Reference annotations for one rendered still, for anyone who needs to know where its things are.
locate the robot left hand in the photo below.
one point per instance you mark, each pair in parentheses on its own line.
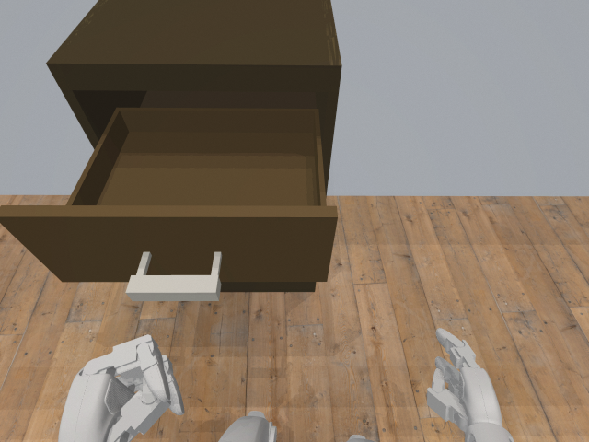
(97,397)

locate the left robot thigh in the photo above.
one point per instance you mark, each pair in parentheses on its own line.
(250,429)

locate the robot right forearm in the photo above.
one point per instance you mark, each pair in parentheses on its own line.
(487,432)

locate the robot left shin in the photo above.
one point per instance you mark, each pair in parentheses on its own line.
(256,413)

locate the robot right hand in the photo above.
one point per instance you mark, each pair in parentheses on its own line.
(470,397)

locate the cabinet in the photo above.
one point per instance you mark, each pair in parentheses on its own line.
(245,54)

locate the handle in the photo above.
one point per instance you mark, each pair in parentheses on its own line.
(144,287)

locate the drawer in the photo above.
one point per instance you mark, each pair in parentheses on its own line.
(184,183)

